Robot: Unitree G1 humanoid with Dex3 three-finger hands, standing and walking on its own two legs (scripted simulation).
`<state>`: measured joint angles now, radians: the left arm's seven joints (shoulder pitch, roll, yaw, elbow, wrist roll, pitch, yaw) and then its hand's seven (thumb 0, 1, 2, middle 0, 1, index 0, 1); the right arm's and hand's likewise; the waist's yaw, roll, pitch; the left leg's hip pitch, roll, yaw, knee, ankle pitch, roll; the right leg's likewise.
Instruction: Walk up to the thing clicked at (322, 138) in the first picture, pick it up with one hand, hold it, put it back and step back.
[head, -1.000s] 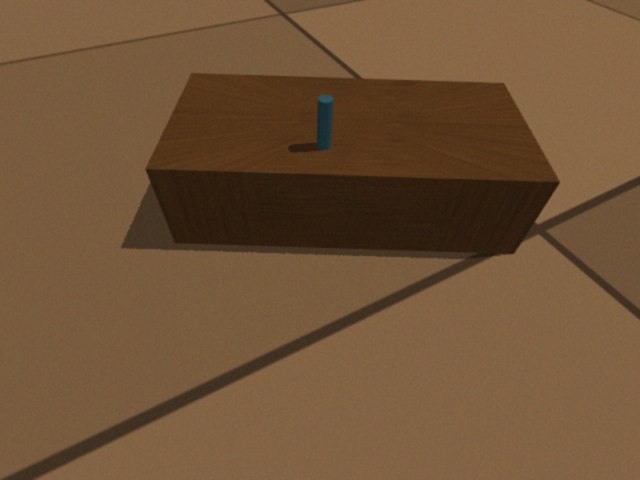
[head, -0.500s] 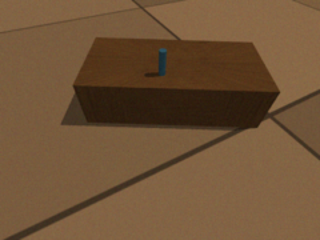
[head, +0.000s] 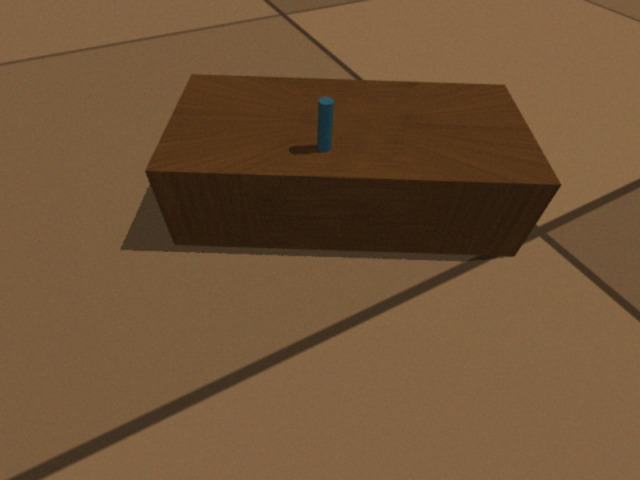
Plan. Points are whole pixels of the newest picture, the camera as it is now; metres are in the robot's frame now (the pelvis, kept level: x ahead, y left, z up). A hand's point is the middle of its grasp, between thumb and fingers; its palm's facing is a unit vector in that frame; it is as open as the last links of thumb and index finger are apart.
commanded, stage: stand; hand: left
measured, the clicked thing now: (325, 125) +1.23 +0.00 -0.30
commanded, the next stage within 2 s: walk up in 0.12 s
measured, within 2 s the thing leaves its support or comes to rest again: neither
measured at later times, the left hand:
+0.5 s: hand (174, 461) +0.18 +0.21 -0.15, palm faces -0.08 -0.91 -0.42, open 7.3 cm
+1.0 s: hand (229, 350) +0.35 +0.16 -0.17, palm faces -0.13 -0.94 -0.33, open 7.4 cm
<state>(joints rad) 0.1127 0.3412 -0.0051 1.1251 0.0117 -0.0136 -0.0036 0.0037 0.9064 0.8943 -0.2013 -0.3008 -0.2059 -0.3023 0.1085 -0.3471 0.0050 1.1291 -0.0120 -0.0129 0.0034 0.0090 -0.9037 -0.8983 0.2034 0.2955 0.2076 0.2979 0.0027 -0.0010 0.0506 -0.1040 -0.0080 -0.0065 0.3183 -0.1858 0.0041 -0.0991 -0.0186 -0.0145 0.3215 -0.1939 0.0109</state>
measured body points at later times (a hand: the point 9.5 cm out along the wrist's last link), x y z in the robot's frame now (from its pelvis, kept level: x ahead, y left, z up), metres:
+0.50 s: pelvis +0.08 -0.08 -0.03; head +0.09 -0.10 +0.42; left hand +0.18 +0.25 -0.13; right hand +0.08 -0.43 -0.16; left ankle +0.00 +0.10 -0.72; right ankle +0.15 -0.21 -0.75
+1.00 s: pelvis +0.28 -0.11 -0.02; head +0.30 -0.08 +0.43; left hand +0.36 +0.21 -0.15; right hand +0.33 -0.43 -0.11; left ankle +0.31 +0.01 -0.75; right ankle +0.26 -0.23 -0.69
